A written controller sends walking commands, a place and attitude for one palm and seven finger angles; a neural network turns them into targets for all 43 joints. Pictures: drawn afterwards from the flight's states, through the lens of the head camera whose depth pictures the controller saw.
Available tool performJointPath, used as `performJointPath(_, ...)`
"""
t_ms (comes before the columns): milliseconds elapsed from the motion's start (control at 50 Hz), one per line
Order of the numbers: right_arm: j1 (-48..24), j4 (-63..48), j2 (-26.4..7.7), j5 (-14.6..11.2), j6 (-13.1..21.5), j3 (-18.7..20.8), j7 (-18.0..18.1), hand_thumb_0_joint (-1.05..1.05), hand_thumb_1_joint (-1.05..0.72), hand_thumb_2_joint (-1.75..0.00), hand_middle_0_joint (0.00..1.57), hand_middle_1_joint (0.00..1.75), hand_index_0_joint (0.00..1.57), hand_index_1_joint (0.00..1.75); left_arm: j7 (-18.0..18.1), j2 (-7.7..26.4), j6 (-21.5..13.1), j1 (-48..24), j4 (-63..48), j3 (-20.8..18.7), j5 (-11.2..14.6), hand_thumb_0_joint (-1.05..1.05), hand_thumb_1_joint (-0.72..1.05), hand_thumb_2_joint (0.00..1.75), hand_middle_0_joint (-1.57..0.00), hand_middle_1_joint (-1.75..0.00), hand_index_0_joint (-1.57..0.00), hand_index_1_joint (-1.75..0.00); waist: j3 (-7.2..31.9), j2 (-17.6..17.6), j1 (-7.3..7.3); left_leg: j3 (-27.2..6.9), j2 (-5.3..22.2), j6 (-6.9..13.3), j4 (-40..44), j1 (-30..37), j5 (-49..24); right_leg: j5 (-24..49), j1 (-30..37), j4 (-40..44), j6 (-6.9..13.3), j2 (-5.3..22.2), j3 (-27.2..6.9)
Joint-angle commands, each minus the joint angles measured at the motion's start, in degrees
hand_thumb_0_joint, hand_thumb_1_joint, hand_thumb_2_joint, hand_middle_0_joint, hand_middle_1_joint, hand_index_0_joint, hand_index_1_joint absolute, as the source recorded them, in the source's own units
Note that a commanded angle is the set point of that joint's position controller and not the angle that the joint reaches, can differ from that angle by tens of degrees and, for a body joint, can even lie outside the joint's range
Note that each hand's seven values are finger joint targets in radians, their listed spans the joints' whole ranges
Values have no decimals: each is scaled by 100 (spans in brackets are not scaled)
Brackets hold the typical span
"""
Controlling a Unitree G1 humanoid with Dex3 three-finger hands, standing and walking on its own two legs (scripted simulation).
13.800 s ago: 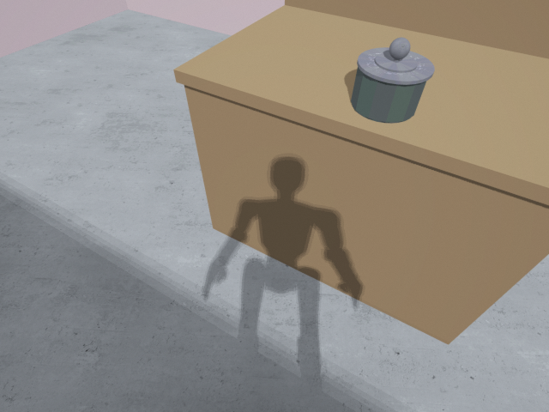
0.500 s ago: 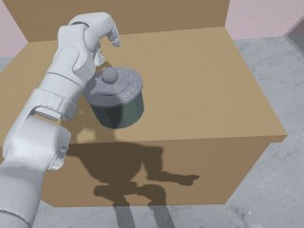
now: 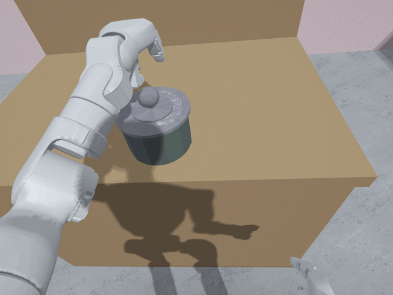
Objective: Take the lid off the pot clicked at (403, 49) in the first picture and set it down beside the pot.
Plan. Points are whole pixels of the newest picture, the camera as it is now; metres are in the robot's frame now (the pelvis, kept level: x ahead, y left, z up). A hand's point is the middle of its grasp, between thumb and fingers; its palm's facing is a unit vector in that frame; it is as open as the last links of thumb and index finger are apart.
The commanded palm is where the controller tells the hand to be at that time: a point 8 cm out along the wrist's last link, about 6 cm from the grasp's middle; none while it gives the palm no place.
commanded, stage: lower the open fingers around the knob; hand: left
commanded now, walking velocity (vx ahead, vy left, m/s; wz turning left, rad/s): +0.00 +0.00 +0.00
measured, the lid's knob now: (149, 96) +0.49 +0.11 +0.17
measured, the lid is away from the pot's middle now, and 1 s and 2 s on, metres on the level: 0.00 0.00 0.00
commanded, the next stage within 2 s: close the fingers and squeeze the knob in 1.14 s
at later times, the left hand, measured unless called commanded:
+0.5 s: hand (146, 87) +0.46 +0.10 +0.21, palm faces -0.22 -0.04 -0.98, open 9.7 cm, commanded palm +0.43 +0.11 +0.27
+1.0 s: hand (143, 100) +0.45 +0.11 +0.19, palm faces -0.26 -0.05 -0.96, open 9.7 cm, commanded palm +0.44 +0.12 +0.25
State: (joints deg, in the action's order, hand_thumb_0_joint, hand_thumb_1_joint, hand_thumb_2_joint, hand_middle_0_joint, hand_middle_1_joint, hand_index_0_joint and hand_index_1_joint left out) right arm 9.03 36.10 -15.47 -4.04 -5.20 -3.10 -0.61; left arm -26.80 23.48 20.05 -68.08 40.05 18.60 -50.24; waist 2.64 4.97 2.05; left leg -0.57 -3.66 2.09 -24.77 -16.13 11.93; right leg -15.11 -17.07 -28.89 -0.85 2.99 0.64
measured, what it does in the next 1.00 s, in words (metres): stands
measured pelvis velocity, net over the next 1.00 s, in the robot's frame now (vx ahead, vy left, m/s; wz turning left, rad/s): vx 0.00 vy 0.00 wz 0.00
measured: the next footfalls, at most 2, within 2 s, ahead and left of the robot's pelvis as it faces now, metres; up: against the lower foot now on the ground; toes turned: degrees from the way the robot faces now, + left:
none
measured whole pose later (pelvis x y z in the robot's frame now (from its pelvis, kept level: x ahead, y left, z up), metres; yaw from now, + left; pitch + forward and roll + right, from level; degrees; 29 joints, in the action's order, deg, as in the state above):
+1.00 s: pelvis +0.00 +0.00 +0.00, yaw +0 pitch +3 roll +1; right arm 10.8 36.7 -15.8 -3.8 -4.3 -1.8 -0.1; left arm -25.7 22.6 18.7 -59.1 39.0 18.9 -49.0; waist 1.5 4.6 2.9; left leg -0.8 -3.0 1.8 -25.3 -15.3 12.5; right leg -15.0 -15.7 -28.2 -0.5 2.3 0.9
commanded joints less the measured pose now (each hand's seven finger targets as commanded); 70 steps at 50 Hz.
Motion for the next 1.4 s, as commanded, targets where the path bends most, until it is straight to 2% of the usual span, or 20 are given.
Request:
performJointPath(0,-544,-889,-574,-25,246,266,19,0,-90,-90,20,30,20,30,204,1262,-95,-3060,-1346,-612,-89,0,-36,171,-90,-8,-90,-8,2356,-788,2,-93,9,169,117,1105,-1417,1758,772,239,293,-252,143)
performJointPath(100,-413,-798,-610,-12,261,282,39,0,-90,-90,20,30,20,30,214,1543,-73,-2834,-1139,-876,-118,0,-36,171,-90,-8,-90,-8,2249,-916,-13,-86,5,182,115,1001,-1455,1914,862,253,284,-273,144)
performJointPath(180,-430,-825,-647,-31,271,332,18,0,-90,-90,20,30,20,30,210,1108,-101,-2556,-1231,-603,78,0,-36,171,-90,-8,-90,-8,2080,-777,19,-94,-6,193,74,1044,-1509,1933,766,274,304,-245,171)
performJointPath(300,-418,-777,-629,-28,248,298,38,0,-90,-90,20,30,20,30,249,1470,-83,-2545,-1097,-833,-67,0,-36,171,-90,-8,-90,-8,2050,-916,-8,-26,-10,201,131,884,-1329,1971,902,273,267,-265,118)
performJointPath(420,-419,-764,-617,-39,256,302,70,0,-90,-90,20,30,20,30,243,1287,-63,-2388,-870,-679,-58,0,-36,171,-90,-8,-90,-8,1913,-983,45,2,-30,223,94,835,-1155,1909,811,312,246,-272,120)
performJointPath(480,-424,-832,-655,-21,310,348,61,0,-90,-90,20,30,20,30,251,1359,-145,-2485,-1388,-751,76,0,-36,171,-90,-8,-90,-8,2237,-745,31,-32,-52,246,26,1032,-1409,2187,980,286,263,-227,77)
performJointPath(500,-387,-804,-624,0,313,328,65,0,-90,-90,20,30,20,30,255,1645,-129,-2401,-1271,-983,-44,0,-36,171,-90,-8,-90,-8,2386,-860,-21,-36,-47,245,35,998,-1498,2295,1142,239,248,-255,63)
performJointPath(560,-412,-777,-616,-50,270,310,72,0,-90,-90,20,30,20,30,189,1251,-51,-2174,-907,-650,-43,0,-36,171,-90,-8,-90,-8,1885,-1047,61,35,-46,233,66,804,-1245,2158,877,325,211,-256,102)
performJointPath(680,-420,-817,-640,-34,302,369,56,0,-90,-90,20,30,20,30,190,1141,-155,-2380,-1593,-546,106,0,-36,171,-90,-8,-90,-8,2217,-610,107,-76,-44,243,-26,1200,-1537,2216,843,276,275,-272,125)
performJointPath(780,-313,-676,-685,-23,257,359,79,0,-90,-90,20,30,20,30,255,1265,-116,-2114,-947,-710,69,0,-36,171,-90,-8,-90,-8,1874,-826,106,-71,-33,218,53,936,-1198,1943,737,326,275,-294,156)
performJointPath(860,-326,-714,-611,-17,293,336,77,0,-90,-90,20,30,20,30,295,1199,-151,-2289,-1102,-634,-18,0,-36,171,-90,-8,-90,-8,2081,-801,89,-108,-28,211,62,1047,-1352,2044,819,276,271,-321,150)
performJointPath(880,-319,-732,-640,-11,302,370,59,0,-90,-90,20,30,20,30,313,1065,-207,-2417,-1390,-526,97,0,-36,171,-90,-8,-90,-8,2180,-537,125,-136,-19,213,27,1192,-1505,2094,779,279,302,-296,164)
performJointPath(920,-266,-703,-601,19,342,376,52,0,-90,-90,20,30,20,30,354,1284,-180,-2416,-1278,-734,-39,0,-36,171,-90,-8,-90,-8,2259,-627,74,-166,-1,215,9,1250,-1595,2129,805,250,299,-343,159)
performJointPath(980,-191,-635,-667,2,282,382,47,0,-90,-90,20,30,20,30,367,1040,-144,-1996,-790,-614,65,0,-36,171,-90,-8,-90,-8,1849,-775,112,-137,10,194,70,1011,-1387,1916,628,322,305,-324,220)
performJointPath(1080,-241,-695,-628,14,303,396,15,0,-90,-90,20,30,20,30,396,711,-192,-2332,-1286,-331,115,0,-36,171,-90,-8,-90,-8,2104,-546,149,-207,33,182,45,1324,-1572,1858,528,296,323,-336,237)
performJointPath(1120,-208,-646,-620,29,298,366,23,0,-90,-90,20,30,20,30,447,1161,-148,-2302,-1000,-706,-44,0,-36,171,-90,-8,-90,-8,2129,-682,69,-198,30,179,73,1198,-1494,1862,652,271,319,-370,208)
performJointPath(1180,-185,-601,-645,7,275,375,38,0,-90,-90,20,30,20,30,476,762,-159,-2389,-846,-400,83,0,-36,171,-90,-8,-90,-8,1877,-709,150,-176,32,162,127,1067,-1241,1662,473,307,322,-338,251)
performJointPath(1220,-192,-634,-602,30,313,356,42,0,-90,-90,20,30,20,30,504,939,-169,-2512,-923,-541,-4,0,-36,171,-90,-8,-90,-8,2078,-764,88,-185,20,177,138,1128,-1262,1723,626,287,311,-352,219)
performJointPath(1240,-203,-604,-603,24,309,345,48,0,-90,-90,20,30,20,30,503,927,-142,-2415,-717,-527,-31,0,-20,125,-83,-8,-83,-8,1984,-834,96,-162,15,179,132,1050,-1280,1775,615,275,309,-353,216)
performJointPath(1380,-157,-629,-670,34,282,382,48,0,-90,-90,20,30,20,30,496,1041,-133,-2101,-611,-686,10,0,-13,123,-70,-47,-70,-47,2051,-900,72,-108,16,201,67,990,-1517,2113,801,294,301,-308,169)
